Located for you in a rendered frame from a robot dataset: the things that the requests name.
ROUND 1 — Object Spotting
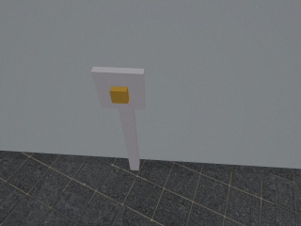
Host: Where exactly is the panel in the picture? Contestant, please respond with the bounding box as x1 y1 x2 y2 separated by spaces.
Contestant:
91 66 146 170

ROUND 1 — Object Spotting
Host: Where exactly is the button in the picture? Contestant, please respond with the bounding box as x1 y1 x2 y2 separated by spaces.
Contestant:
109 86 129 104

